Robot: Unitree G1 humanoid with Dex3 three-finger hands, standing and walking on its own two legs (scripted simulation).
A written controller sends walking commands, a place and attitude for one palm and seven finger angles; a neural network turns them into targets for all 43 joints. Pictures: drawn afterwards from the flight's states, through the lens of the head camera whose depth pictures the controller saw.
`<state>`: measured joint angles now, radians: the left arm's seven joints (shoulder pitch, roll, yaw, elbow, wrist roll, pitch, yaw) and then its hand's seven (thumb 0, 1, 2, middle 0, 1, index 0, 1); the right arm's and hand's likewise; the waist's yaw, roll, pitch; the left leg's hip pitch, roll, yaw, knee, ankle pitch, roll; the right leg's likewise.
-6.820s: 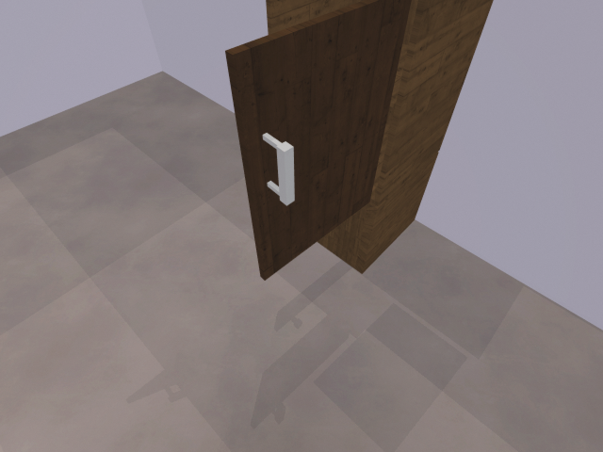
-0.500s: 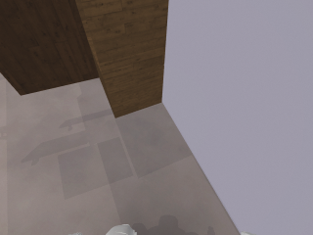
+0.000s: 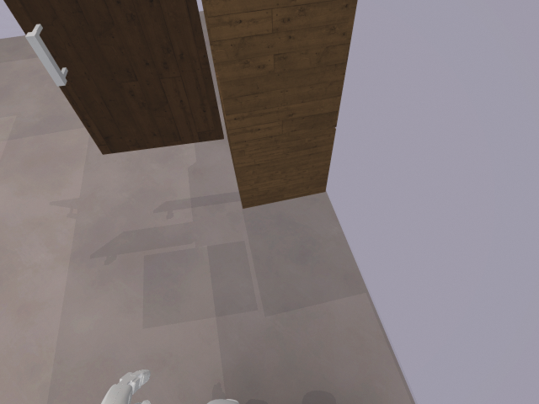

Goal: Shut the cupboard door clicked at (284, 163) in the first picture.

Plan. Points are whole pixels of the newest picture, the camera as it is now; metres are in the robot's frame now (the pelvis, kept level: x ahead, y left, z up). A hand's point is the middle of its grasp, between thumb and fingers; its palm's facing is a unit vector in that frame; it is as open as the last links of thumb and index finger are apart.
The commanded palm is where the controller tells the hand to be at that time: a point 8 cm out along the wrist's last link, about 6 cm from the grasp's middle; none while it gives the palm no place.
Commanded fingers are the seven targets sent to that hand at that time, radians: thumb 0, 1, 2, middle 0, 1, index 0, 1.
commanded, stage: turn to face it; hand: left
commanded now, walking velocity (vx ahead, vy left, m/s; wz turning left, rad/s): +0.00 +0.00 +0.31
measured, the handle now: (49, 55) +0.86 +0.59 +0.04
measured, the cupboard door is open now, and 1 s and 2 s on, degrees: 86 86 86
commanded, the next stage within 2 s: take the last steps up to it in 0.14 s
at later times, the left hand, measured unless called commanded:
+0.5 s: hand out of the picture -0.05 +0.20 -0.18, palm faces +0.30 -0.93 -0.20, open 7.4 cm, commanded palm none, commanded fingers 0.00 0.90 0.90 -0.20 -0.30 -0.20 -0.30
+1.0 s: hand (145, 336) +0.24 +0.25 -0.15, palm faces +0.22 -0.95 -0.22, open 7.4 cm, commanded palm none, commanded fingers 0.00 0.90 0.90 -0.20 -0.30 -0.20 -0.30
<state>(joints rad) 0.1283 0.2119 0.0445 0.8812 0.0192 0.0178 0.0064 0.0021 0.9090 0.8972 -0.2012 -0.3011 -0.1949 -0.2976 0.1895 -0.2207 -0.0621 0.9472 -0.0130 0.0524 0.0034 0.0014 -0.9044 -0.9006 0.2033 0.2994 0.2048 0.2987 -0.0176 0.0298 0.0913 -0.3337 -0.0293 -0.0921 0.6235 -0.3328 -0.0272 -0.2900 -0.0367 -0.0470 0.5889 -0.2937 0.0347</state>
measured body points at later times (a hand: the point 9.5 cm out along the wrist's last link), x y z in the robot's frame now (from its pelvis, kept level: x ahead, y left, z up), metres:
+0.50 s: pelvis +0.01 +0.02 +0.00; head +0.05 +0.04 +0.45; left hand -0.07 +0.25 -0.16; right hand +0.18 -0.19 -0.13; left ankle -0.03 +0.11 -0.73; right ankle -0.01 -0.11 -0.72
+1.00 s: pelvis +0.16 +0.05 -0.01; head +0.21 +0.03 +0.44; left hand +0.23 +0.30 -0.13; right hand +0.10 -0.18 -0.17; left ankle -0.01 +0.12 -0.68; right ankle +0.23 -0.01 -0.73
